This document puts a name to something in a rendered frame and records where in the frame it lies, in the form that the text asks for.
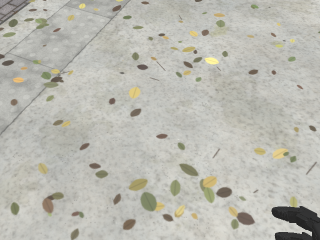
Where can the right robot hand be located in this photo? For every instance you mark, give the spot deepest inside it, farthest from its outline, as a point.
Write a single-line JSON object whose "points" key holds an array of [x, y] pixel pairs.
{"points": [[303, 217]]}

